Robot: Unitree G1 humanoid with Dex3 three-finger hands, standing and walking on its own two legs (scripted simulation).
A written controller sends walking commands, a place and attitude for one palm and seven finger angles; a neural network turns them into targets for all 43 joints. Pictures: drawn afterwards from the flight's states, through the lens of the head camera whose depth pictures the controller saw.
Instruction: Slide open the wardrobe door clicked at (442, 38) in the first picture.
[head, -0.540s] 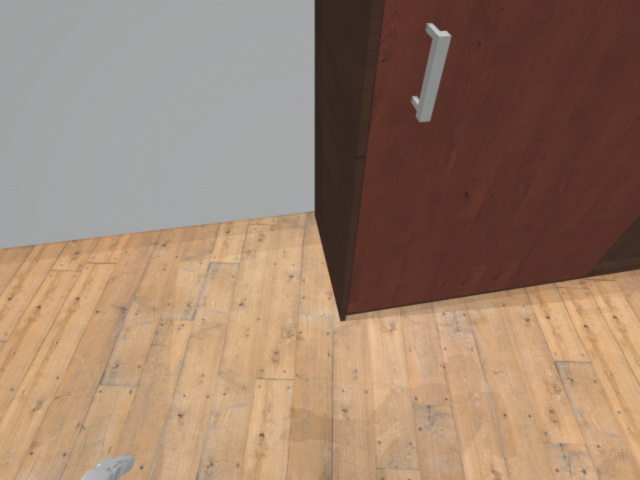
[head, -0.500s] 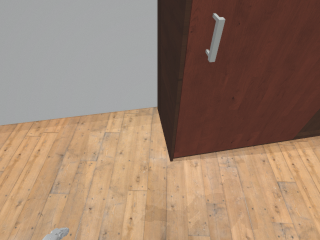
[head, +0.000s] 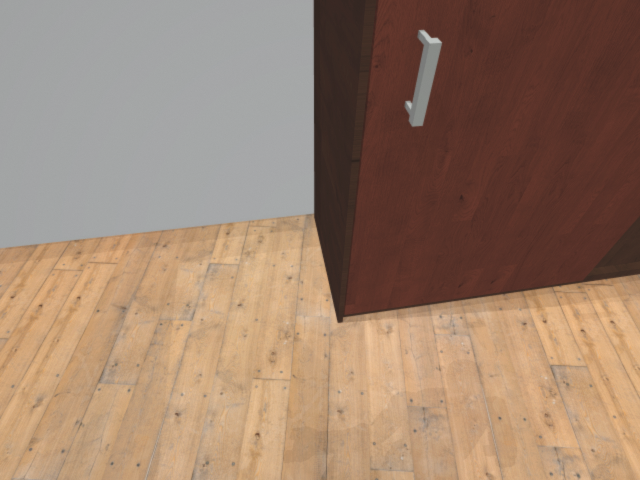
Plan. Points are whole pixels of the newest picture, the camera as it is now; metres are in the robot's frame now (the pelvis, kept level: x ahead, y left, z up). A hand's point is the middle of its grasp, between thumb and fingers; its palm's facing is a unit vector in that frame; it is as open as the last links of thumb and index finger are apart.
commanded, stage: stand and wait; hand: left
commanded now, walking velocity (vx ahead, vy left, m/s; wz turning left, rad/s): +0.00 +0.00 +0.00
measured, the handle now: (419, 79) +0.75 -0.14 +0.14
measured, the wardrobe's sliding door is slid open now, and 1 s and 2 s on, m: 0.00 0.00 0.00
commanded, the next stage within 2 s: look at it before walking up in 0.28 s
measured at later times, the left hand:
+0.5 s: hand out of the picture +0.07 +0.23 -0.15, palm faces -0.04 -0.95 -0.32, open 7.4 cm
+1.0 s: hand out of the picture +0.06 +0.23 -0.15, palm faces -0.03 -0.95 -0.32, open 7.4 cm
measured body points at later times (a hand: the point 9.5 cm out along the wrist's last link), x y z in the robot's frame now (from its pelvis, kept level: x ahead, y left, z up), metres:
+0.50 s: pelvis -0.01 -0.01 +0.00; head -0.01 -0.01 +0.45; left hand +0.07 +0.28 -0.13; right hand +0.06 -0.30 -0.14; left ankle -0.02 +0.11 -0.74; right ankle -0.01 -0.13 -0.74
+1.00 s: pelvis -0.01 -0.01 +0.00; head +0.00 -0.01 +0.45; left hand +0.06 +0.28 -0.13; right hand +0.06 -0.30 -0.13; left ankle -0.02 +0.11 -0.74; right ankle -0.01 -0.13 -0.74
